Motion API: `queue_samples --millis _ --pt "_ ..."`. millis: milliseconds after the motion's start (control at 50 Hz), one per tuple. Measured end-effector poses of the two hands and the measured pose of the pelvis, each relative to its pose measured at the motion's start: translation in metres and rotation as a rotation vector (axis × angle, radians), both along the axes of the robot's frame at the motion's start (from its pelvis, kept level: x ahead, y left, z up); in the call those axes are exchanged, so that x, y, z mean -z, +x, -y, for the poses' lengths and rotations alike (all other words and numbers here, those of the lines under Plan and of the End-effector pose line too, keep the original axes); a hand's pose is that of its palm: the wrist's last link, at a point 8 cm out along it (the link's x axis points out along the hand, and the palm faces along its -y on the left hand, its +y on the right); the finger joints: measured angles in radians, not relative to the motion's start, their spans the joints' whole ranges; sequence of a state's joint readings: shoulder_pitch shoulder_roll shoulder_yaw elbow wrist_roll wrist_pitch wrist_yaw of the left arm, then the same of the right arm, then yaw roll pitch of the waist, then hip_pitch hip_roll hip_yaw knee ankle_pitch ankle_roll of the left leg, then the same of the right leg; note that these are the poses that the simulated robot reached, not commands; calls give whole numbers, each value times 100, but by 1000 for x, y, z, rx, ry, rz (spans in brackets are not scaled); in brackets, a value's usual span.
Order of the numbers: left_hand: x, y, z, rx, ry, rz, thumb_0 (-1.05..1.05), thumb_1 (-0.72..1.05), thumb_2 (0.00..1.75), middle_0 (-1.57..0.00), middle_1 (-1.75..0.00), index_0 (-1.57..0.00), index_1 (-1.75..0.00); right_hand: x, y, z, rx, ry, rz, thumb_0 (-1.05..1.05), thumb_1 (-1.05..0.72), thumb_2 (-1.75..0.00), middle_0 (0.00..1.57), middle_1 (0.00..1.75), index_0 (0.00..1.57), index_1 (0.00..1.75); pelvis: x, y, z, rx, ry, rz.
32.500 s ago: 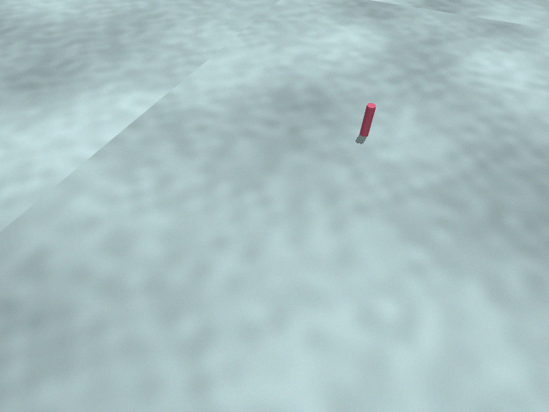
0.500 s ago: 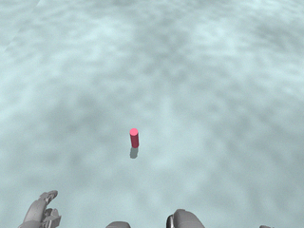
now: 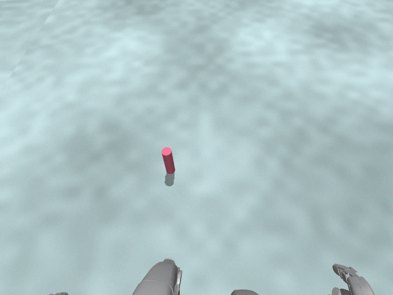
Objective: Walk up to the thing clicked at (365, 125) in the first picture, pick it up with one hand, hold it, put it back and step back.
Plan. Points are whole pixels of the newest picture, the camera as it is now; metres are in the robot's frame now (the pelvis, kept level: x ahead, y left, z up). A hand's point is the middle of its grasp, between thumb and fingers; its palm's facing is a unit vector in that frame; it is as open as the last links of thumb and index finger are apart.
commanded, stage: step back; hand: left
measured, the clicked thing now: (168, 161) +0.78 +0.21 -0.66
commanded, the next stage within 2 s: stand in 1.78 s
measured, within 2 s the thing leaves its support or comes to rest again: neither
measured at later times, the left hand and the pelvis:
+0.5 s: hand out of the picture -0.08 +0.26 -0.14, palm faces +0.08 -0.94 -0.34, open 7.4 cm; pelvis -0.17 -0.01 +0.01, yaw +4 degrees
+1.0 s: hand out of the picture -0.23 +0.26 -0.14, palm faces +0.10 -0.91 -0.41, open 7.4 cm; pelvis -0.27 -0.03 +0.00, yaw +5 degrees
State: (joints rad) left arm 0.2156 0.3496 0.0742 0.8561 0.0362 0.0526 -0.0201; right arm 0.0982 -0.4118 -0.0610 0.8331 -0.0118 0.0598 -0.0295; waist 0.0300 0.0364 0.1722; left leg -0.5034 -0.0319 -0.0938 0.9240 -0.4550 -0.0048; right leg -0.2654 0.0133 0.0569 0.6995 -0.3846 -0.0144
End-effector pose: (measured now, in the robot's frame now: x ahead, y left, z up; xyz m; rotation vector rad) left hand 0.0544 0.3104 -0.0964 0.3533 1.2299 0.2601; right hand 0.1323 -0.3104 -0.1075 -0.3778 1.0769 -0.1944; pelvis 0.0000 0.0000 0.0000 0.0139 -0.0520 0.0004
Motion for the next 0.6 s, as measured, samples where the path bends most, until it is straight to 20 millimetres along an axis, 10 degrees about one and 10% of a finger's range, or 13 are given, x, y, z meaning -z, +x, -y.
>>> queue_samples --millis 280,600 --pt "3 -39 -7 -4 12 197 1 91 89 -20 -30 -21 -30 9 -135 -6 -57 -34 -176 1 -90 -90 20 30 20 30 6 -97 3 -111 15 -5" --pt "18 -205 21 -14 -29 19 1 91 89 -20 -30 -20 -30 -26 -192 22 -90 -55 21 1 -90 -90 20 30 21 30 -2 -209 30 -19 -28 -24"
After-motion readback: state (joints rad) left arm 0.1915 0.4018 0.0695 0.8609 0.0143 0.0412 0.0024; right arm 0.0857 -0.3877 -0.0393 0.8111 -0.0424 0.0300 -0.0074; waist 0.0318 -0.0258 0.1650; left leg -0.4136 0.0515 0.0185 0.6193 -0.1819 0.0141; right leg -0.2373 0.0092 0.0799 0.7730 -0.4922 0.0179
